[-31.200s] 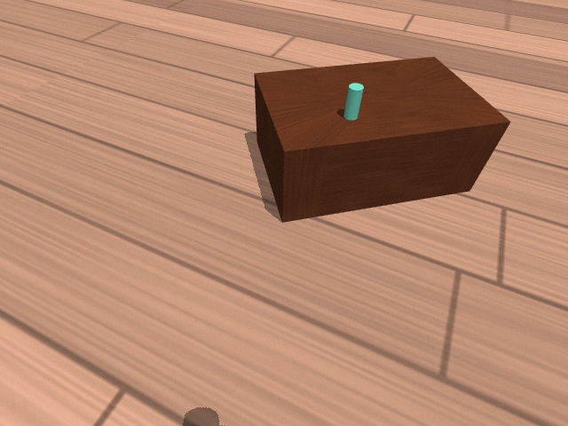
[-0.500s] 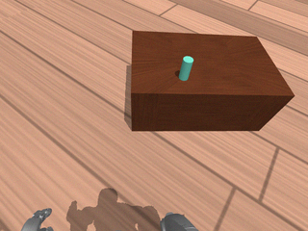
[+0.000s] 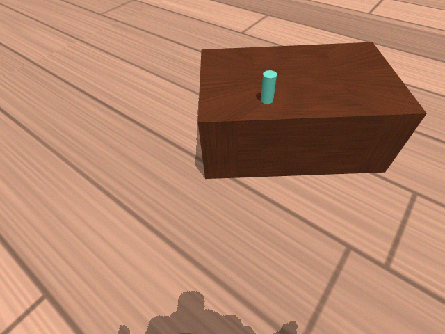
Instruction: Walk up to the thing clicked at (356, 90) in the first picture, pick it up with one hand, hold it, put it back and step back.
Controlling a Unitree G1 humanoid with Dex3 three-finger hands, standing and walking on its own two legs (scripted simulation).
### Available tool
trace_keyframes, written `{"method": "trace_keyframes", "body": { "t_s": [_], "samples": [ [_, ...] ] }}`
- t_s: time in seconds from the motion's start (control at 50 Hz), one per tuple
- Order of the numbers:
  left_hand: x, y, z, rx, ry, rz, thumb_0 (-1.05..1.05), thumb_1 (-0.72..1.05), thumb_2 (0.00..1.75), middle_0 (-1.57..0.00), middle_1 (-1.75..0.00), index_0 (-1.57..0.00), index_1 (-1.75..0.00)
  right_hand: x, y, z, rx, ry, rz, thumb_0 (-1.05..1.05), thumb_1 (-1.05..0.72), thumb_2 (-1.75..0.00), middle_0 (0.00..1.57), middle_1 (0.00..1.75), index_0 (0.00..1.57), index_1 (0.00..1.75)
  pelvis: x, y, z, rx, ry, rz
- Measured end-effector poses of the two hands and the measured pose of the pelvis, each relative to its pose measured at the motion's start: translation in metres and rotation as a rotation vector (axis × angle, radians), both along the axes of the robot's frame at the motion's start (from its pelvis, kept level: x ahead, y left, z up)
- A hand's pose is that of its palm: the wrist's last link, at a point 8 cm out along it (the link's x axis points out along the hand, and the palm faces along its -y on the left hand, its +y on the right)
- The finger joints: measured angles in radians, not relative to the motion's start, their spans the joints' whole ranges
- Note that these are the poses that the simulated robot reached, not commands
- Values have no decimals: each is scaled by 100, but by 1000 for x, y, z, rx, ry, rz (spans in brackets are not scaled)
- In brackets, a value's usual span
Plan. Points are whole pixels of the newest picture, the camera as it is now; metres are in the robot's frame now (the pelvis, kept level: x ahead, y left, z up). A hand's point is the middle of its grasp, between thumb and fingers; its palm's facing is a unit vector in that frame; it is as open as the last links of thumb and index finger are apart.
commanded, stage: step back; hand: right
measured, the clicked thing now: (268, 87) +1.15 -0.18 -0.27
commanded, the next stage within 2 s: stand in 1.00 s
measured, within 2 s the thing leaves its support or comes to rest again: neither
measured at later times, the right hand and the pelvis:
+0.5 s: hand out of the picture +0.08 -0.27 -0.14, palm faces -0.10 +0.92 -0.37, open 7.4 cm; pelvis -0.01 -0.01 +0.01, yaw +3 degrees
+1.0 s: hand out of the picture +0.16 -0.22 -0.14, palm faces -0.06 +0.94 -0.33, open 7.4 cm; pelvis +0.02 +0.01 +0.01, yaw +3 degrees
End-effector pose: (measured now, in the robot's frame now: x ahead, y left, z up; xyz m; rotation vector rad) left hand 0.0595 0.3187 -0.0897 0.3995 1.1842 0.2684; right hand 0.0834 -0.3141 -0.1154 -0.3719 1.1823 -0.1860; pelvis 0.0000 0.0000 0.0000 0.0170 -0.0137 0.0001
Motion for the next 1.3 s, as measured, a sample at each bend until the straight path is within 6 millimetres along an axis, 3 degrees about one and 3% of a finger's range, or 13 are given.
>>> {"method": "trace_keyframes", "body": {
  "t_s": [0.1,0.2,0.38,0.5,0.6,0.72,0.86,0.98,1.12,1.3],
  "samples": [
    [-14,17,-10,-3,-67,34,1,90,90,-20,-30,-21,-30,-39,16,-6,3,79,22,1,-90,-90,20,30,20,30,-21,4,-7,23,-27,47],
    [-32,9,-13,-59,-36,55,1,90,90,-20,-30,-20,-30,-58,25,4,28,53,7,1,-90,-90,20,30,21,30,-24,5,2,1,-34,46],
    [-49,-18,-17,-67,-2,62,1,90,90,-20,-30,-20,-30,-32,1,2,27,-1,8,1,-90,-90,20,30,21,30,-23,-14,0,-43,-33,43],
    [-54,-23,-12,-79,-1,99,1,90,90,-20,-30,-20,-30,-5,-3,10,10,3,54,1,-90,-90,20,30,20,30,-13,-11,7,-24,-19,59],
    [-43,-7,-19,-81,18,109,1,90,90,-21,-30,-21,-30,12,6,9,-10,9,70,0,-90,-90,20,30,20,30,0,2,3,-25,-9,82],
    [-9,8,-27,-91,14,93,1,90,90,-20,-30,-20,-30,26,31,10,2,2,54,0,-90,-90,20,30,20,30,12,13,2,-16,-6,65],
    [30,9,-22,-90,-32,51,1,90,90,-20,-30,-20,-30,54,47,12,34,-43,44,0,-90,-90,20,30,21,30,22,14,5,-26,-2,54],
    [52,6,-12,-83,-67,28,1,90,90,-20,-30,-20,-30,70,49,14,50,-79,39,0,-90,-90,20,30,21,30,24,15,8,-22,-6,47],
    [52,-4,-6,-96,-66,22,1,90,90,-20,-30,-20,-30,65,42,18,59,-80,29,0,-90,-90,20,30,21,30,23,12,15,-18,-23,47],
    [29,-17,-7,-114,-20,20,1,90,90,-20,-30,-20,-30,34,29,20,56,-29,1,0,-90,-90,20,30,20,30,13,5,20,-16,-40,47]
  ]
}}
